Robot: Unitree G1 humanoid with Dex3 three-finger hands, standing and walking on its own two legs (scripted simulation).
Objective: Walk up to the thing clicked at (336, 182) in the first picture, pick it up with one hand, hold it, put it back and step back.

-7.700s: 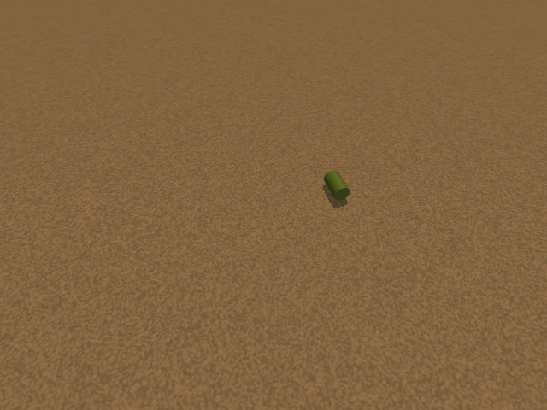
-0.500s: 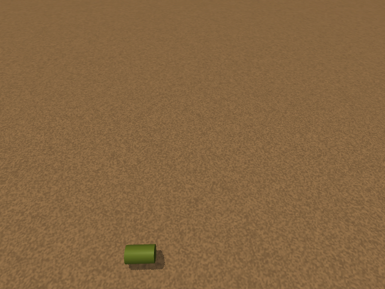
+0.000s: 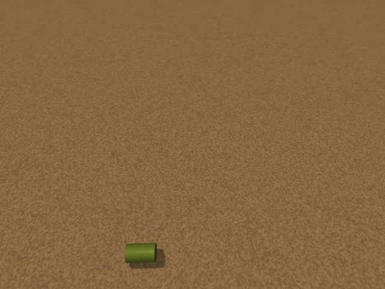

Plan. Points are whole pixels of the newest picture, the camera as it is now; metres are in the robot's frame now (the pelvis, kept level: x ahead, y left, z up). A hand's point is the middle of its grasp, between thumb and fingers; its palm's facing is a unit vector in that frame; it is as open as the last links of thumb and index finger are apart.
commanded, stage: stand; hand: left
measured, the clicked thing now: (141, 252) +0.44 +0.25 -0.74
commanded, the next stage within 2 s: rise first in 1.54 s
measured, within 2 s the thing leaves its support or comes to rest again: neither
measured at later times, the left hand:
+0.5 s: hand out of the picture +0.06 +0.26 -0.16, palm faces -0.01 -0.94 -0.34, open 7.4 cm
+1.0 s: hand out of the picture +0.07 +0.26 -0.16, palm faces -0.02 -0.94 -0.35, open 7.4 cm
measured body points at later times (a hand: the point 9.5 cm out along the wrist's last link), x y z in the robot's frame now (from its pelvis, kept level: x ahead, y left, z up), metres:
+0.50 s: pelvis +0.00 +0.00 +0.00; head +0.01 +0.00 +0.45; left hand +0.06 +0.31 -0.13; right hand +0.07 -0.30 -0.13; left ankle +0.03 +0.15 -0.75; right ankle -0.03 -0.13 -0.75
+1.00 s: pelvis +0.01 +0.00 +0.00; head +0.02 +0.00 +0.45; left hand +0.08 +0.30 -0.13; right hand +0.08 -0.30 -0.14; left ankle +0.03 +0.15 -0.75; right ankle -0.03 -0.13 -0.75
